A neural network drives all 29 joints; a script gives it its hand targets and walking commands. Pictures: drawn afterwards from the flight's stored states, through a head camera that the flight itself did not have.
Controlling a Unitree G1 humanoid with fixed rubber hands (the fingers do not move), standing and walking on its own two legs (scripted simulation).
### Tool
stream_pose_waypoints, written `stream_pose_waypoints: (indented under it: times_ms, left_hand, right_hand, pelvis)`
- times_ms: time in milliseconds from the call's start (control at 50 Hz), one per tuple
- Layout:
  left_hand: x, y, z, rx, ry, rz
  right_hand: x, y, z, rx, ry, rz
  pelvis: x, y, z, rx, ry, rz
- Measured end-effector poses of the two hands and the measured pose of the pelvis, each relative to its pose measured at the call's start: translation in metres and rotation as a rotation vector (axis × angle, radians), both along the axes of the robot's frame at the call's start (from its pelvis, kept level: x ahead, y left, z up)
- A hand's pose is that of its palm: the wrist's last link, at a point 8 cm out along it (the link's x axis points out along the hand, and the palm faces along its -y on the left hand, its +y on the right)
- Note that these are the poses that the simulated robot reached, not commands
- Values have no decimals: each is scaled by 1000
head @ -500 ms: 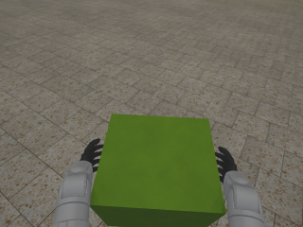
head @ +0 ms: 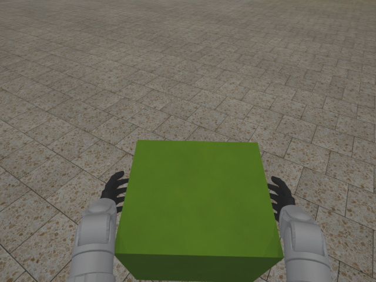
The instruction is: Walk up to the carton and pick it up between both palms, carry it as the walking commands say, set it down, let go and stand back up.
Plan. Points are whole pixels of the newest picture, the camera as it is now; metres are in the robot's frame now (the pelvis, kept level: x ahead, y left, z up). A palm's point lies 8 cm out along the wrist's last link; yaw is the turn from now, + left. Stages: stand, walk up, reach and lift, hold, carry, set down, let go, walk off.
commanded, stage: reach and lift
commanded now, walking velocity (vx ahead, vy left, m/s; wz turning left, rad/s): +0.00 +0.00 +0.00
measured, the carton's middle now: (195, 212) +0.31 +0.00 -0.03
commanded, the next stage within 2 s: hold in 0.48 s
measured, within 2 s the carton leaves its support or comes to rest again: neither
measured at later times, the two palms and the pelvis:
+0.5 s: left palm (111, 203) +0.29 +0.19 +0.04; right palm (286, 212) +0.28 -0.19 +0.04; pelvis +0.01 +0.00 +0.00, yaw +0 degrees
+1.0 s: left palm (108, 213) +0.27 +0.19 +0.03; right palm (285, 220) +0.26 -0.19 +0.03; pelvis +0.00 +0.00 +0.00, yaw +0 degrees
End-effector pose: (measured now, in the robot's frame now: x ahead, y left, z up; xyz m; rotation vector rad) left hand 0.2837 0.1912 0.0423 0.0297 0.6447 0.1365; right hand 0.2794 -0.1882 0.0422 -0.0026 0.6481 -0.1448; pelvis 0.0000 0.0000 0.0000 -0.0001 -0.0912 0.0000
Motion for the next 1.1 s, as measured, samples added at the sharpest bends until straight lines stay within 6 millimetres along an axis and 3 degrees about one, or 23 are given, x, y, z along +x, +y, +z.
stream_pose_waypoints:
  times_ms: [240, 500, 680, 880, 1100]
  left_hand:
    - [1, 8, -5, -10, 15, 10]
    - [5, -3, -3, -12, 4, -4]
    - [-3, -5, -10, -14, 16, 1]
    - [-15, -1, -9, -1, 13, 9]
    - [-10, 0, -4, 9, 4, -11]
  right_hand:
    - [4, 8, -2, -5, 13, 7]
    - [-1, -3, -5, 5, 1, -18]
    - [-5, -5, -6, -5, 12, -10]
    - [-14, -1, -10, 1, 9, -1]
    - [-15, 0, -8, -6, 0, -8]
  pelvis:
    - [3, 3, 1, 0, 14, 7]
    - [14, 3, 2, 2, 19, -7]
    - [14, -1, 2, 0, 19, -6]
    - [8, -2, 2, -1, 7, -1]
    - [-3, 2, 1, 0, 15, 3]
